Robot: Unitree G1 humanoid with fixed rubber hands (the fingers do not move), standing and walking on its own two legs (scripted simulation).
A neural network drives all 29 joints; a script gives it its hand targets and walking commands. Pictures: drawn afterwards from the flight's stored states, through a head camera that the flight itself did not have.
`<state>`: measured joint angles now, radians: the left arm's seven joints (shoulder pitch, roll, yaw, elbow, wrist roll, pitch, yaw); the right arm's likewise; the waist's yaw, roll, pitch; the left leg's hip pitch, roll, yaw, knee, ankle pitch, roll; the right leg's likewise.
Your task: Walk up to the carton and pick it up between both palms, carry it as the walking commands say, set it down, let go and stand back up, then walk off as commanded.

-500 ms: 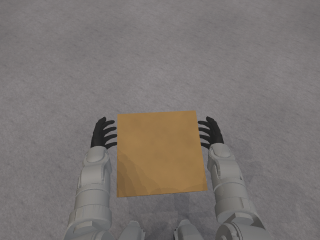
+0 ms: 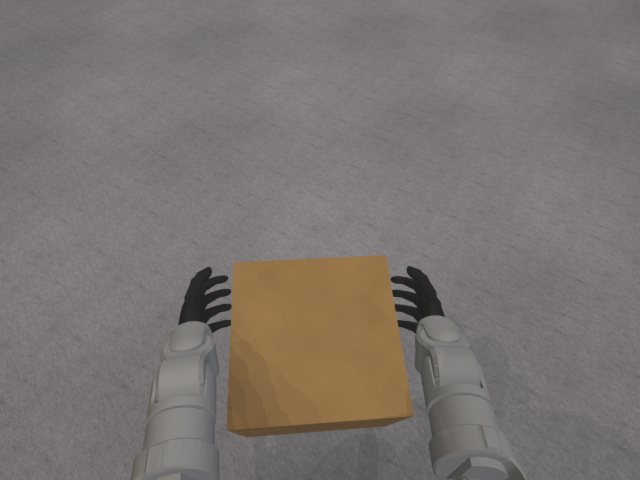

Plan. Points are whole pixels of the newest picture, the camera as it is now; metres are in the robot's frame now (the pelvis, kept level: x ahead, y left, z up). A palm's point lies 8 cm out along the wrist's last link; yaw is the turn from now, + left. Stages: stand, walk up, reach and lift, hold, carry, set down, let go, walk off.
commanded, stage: reach and lift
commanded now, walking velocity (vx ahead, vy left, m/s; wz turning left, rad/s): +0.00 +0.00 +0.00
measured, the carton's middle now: (313, 349) +0.33 +0.01 -0.10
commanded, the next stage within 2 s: hold in 1.68 s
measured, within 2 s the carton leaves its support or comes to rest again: neither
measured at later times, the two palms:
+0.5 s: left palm (173, 314) +0.31 +0.17 +0.06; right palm (439, 310) +0.32 -0.14 +0.05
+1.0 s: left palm (174, 306) +0.31 +0.16 +0.09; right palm (456, 307) +0.31 -0.14 +0.08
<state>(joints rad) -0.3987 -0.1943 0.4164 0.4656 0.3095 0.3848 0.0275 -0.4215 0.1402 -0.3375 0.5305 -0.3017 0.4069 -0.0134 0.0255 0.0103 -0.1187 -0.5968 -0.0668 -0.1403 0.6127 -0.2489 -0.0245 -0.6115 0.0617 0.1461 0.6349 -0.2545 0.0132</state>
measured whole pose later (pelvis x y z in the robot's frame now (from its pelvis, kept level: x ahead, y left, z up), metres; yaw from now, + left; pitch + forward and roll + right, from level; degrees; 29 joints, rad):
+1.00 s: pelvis +0.01 +0.00 +0.03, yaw +0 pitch -6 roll +0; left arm -0.35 -0.18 0.31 0.33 0.33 0.74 0.01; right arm -0.33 0.16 -0.28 0.33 -0.33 0.76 0.01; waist 0.00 0.01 -0.04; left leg -0.05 -0.04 -0.14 0.35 -0.18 -0.01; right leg -0.05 0.04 0.13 0.35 -0.19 0.01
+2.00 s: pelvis +0.01 +0.01 +0.02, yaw +0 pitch -7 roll +0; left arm -0.30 -0.16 0.26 0.28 0.31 0.75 0.00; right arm -0.27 0.15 -0.23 0.26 -0.30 0.77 0.00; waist 0.00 0.00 -0.02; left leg -0.05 -0.04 -0.13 0.36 -0.19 0.00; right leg -0.05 0.04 0.12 0.35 -0.18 0.01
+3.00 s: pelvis -0.07 +0.02 +0.01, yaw -6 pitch +4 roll -1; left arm -0.31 -0.16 0.14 -0.17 0.14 1.17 0.24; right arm -0.28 0.16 -0.12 -0.18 -0.09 1.19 -0.26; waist -0.01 -0.02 -0.10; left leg -0.40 0.02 0.08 0.58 -0.26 0.04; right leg -0.59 0.03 0.04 0.85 -0.39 0.00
